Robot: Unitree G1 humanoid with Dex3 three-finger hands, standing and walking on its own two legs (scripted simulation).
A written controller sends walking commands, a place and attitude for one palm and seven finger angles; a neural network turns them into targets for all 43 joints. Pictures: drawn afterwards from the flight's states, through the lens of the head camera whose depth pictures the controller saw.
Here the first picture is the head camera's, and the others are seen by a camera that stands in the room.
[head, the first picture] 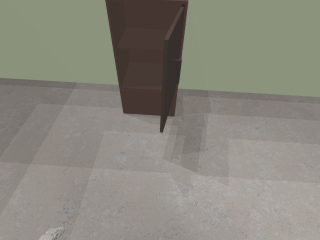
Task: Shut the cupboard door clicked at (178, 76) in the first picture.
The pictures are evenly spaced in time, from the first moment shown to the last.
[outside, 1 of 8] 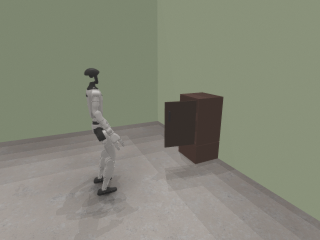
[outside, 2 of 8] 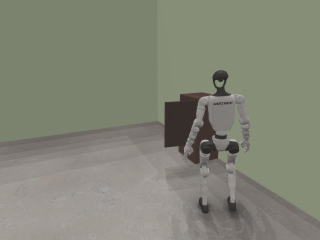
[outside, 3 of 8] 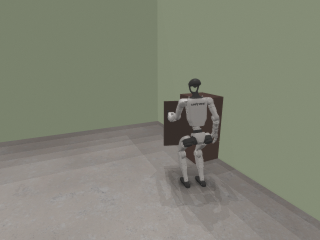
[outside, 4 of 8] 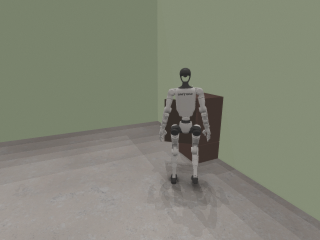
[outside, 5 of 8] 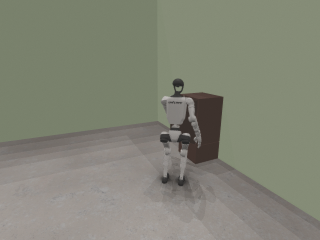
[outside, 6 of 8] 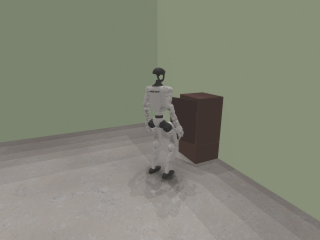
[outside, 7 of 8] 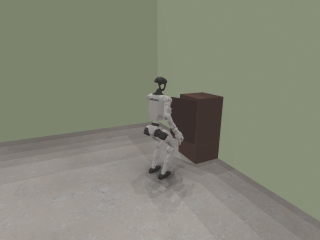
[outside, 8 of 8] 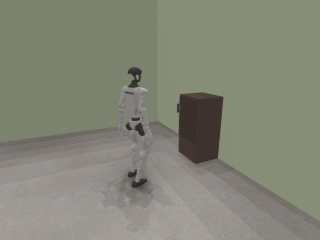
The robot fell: no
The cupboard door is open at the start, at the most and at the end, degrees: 80 80 0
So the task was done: yes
